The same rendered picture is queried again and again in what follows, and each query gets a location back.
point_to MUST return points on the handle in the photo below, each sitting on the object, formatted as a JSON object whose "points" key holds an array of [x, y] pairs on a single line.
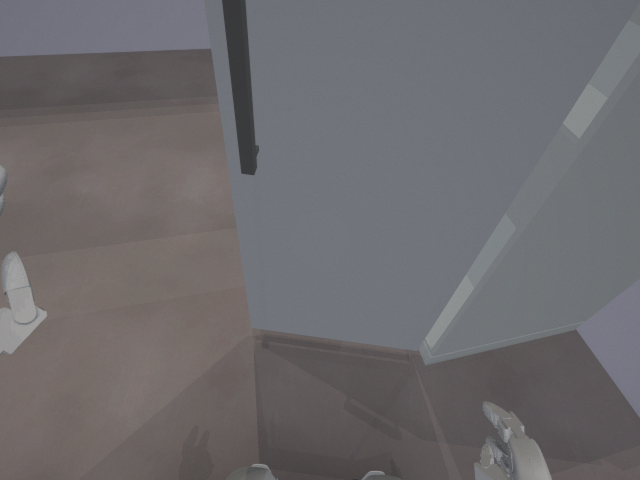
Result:
{"points": [[238, 53]]}

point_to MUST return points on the fridge door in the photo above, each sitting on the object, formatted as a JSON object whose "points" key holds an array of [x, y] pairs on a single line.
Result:
{"points": [[393, 137]]}

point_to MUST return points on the robot left hand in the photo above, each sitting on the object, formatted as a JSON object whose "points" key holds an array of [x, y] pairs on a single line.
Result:
{"points": [[24, 317]]}

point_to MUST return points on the robot left shin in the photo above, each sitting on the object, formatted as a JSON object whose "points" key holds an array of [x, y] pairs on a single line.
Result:
{"points": [[261, 465]]}

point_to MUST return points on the robot right hand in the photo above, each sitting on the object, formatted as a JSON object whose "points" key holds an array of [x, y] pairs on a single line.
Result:
{"points": [[521, 459]]}

